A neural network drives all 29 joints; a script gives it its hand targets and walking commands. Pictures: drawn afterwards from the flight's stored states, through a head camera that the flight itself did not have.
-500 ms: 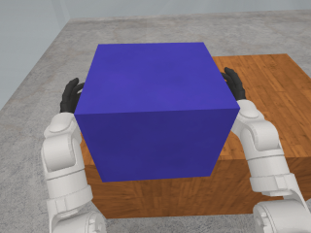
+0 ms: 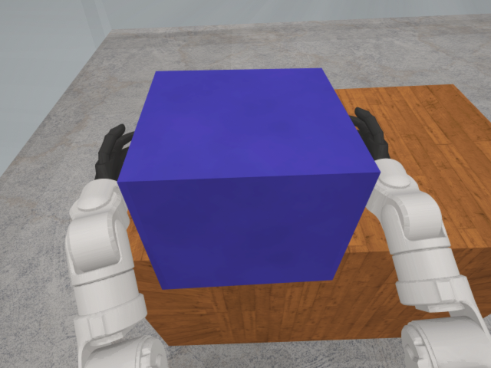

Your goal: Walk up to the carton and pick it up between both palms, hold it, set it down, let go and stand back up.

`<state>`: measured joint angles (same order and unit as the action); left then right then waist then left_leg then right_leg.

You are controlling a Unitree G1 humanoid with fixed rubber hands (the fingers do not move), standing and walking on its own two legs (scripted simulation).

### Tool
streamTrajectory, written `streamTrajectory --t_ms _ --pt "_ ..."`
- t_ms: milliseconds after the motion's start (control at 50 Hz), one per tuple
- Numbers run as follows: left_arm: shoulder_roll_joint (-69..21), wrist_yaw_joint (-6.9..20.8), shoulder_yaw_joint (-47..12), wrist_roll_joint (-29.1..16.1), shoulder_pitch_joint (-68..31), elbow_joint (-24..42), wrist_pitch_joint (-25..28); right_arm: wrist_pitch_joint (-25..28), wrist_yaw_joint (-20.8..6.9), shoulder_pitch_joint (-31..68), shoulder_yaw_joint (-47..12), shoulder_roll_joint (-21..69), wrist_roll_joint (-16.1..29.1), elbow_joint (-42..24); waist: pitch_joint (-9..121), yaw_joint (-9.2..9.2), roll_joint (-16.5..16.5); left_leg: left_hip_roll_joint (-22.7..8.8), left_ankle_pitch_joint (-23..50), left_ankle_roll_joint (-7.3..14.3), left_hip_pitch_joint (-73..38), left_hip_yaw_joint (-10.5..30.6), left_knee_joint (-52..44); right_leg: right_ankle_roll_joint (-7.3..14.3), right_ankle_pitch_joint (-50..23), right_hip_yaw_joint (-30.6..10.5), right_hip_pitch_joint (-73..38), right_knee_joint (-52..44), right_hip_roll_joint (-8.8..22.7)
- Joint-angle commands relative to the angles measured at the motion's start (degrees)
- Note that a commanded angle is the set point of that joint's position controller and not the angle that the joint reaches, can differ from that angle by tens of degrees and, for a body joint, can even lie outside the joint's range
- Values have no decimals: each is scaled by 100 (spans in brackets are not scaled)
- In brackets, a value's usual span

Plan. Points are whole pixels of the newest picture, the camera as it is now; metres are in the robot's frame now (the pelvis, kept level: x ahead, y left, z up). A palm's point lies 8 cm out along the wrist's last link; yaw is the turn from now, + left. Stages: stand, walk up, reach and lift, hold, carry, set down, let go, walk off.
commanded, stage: hold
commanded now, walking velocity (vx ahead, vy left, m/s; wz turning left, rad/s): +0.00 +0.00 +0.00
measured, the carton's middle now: (244, 175) +0.39 +0.00 +0.11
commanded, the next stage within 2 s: set down in 0.46 s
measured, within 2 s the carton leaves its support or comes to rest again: neither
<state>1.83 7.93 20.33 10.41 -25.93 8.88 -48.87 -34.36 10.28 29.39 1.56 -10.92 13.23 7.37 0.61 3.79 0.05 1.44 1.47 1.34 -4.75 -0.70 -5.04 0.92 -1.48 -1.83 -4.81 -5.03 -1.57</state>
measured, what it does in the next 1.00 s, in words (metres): stands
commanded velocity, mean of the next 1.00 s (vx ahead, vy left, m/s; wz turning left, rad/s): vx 0.00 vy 0.00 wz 0.00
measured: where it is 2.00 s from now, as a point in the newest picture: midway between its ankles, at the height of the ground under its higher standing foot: outside the picture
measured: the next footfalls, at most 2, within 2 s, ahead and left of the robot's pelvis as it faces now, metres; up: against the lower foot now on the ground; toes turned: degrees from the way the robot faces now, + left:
none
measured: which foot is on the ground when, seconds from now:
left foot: down 0.00-1.00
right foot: down 0.00-1.00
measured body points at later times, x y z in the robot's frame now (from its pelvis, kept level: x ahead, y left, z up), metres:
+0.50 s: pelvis +0.00 +0.00 +0.00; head -0.01 +0.00 +0.45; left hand +0.36 +0.19 +0.18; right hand +0.36 -0.19 +0.17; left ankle -0.01 +0.10 -0.76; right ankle -0.01 -0.11 -0.76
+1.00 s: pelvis +0.00 +0.00 +0.00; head +0.01 +0.00 +0.45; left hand +0.38 +0.20 +0.16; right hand +0.39 -0.19 +0.15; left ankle -0.01 +0.10 -0.76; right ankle -0.01 -0.11 -0.76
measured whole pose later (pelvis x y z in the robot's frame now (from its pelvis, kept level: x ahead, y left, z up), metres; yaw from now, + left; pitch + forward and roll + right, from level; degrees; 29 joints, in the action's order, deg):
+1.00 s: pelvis +0.00 +0.00 +0.00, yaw +0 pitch +1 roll +0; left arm 1.0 7.3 22.1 11.2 -29.6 0.8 -43.3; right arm -30.3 6.5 33.0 4.6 -9.0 7.6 14.7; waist 0.7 3.4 -0.3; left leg 1.7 1.6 1.7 -2.8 -0.6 -5.1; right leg 0.6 -1.5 -1.7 -3.0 -5.0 -1.3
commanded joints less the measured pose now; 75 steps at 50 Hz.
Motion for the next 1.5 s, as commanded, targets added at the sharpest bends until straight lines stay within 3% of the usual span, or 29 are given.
streamTrajectory --t_ms 0,180,300,420,440,460,520,560,660,840,880,920,1000,1120,1180,1240,1280,1380,1480 --pt "-1668 627 -2273 -852 -2913 729 220 257 -465 3290 -1828 1926 501 -1546 2170 11 -8 -190 1337 -173 -102 -45 263 -414 -1530 -70 -1155 582 88" --pt "-1604 637 -2255 -836 -3010 688 267 252 -463 3265 -1777 1954 470 -1348 2171 31 -76 -190 1255 -158 -32 -66 244 -416 -1489 -36 -1141 576 101" --pt "-1662 672 -2332 -923 -3039 724 282 277 -449 3383 -1881 2030 511 -1597 2322 29 -59 -189 1544 -192 -91 -37 296 -430 -1771 -28 -1198 586 96" --pt "-1649 653 -2241 -824 -2971 610 282 249 -473 3245 -1821 1980 492 -1414 2137 11 19 -202 1263 -165 25 -44 217 -422 -1535 -38 -1178 578 82" --pt "-1676 648 -2241 -817 -2982 611 279 258 -475 3307 -1844 1995 533 -1463 2137 -19 -38 -207 1317 -163 8 -44 233 -423 -1552 -55 -1172 581 82" --pt "-1866 603 -2298 -878 -2690 627 213 263 -494 3385 -2106 2202 626 -1718 2322 -187 -33 -231 1538 -103 -151 -82 252 -448 -1733 -123 -1472 617 117" --pt "-1873 566 -2362 -915 -2729 961 156 229 -464 3380 -2208 2182 609 -1819 2330 -148 138 -219 1633 -92 -87 -75 211 -474 -2032 -163 -1745 669 112" --pt "-1734 570 -2212 -837 -2713 728 129 227 -493 3322 -2046 2035 500 -1607 1980 -175 89 -242 1335 -91 -2 -109 167 -481 -1628 -175 -1623 647 118" --pt "-1796 581 -2329 -884 -3091 653 294 334 -540 3382 -1749 2022 325 -1285 1833 14 -97 -236 909 -96 219 -92 170 -436 -1174 -147 -1328 613 159" --pt "-1747 520 -2029 -691 -3184 -7 577 553 -764 3545 -1480 2066 2 -715 1958 -59 -80 -238 755 -66 193 -54 121 -426 -885 -70 -1085 540 132" --pt "-1818 519 -2020 -704 -3208 -118 657 620 -829 3643 -1423 2111 -99 -755 2170 -22 -24 -240 791 -45 155 -39 120 -422 -938 -47 -1097 515 114" --pt "-1828 492 -1954 -661 -3339 -128 763 702 -899 3809 -1464 2184 -123 -774 2313 -117 29 -234 949 -47 245 -37 99 -442 -1190 -46 -1195 576 111" --pt "-2025 436 -2184 -744 -3342 81 871 837 -962 3820 -1554 2249 -134 -817 2876 -5 -94 -200 1760 -123 -104 -7 276 -419 -1921 -55 -1262 631 64" --pt "-1961 445 -2159 -749 -3053 -6 840 928 -996 3559 -1541 2191 -192 -608 2711 62 -33 -160 2196 -207 -340 10 403 -425 -2459 1 -1217 632 17" --pt "-1892 438 -2151 -754 -3140 -1 855 969 -999 3710 -1538 2175 -183 -675 2713 2 13 -154 2127 -187 -191 16 399 -454 -2482 15 -1218 673 30" --pt "-1998 398 -2244 -771 -3144 63 865 1009 -1014 3749 -1544 2232 -162 -693 2806 59 -117 -155 2208 -221 -268 25 430 -451 -2536 24 -1188 729 28" --pt "-1916 375 -2163 -684 -3087 53 872 1042 -1044 3705 -1576 2231 -139 -593 2736 -47 -113 -153 2268 -212 -325 10 447 -451 -2517 10 -1096 694 25" --pt "-1944 382 -2187 -723 -3155 -122 925 1122 -1073 3736 -1372 2186 -356 -449 2768 130 -133 -125 2278 -238 -364 6 495 -452 -2669 62 -1056 685 16" --pt "-1959 377 -2103 -689 -3241 -380 1051 1219 -1144 3808 -1303 2270 -458 -250 2891 100 -128 -92 2229 -222 -297 6 456 -464 -2797 83 -1062 670 28"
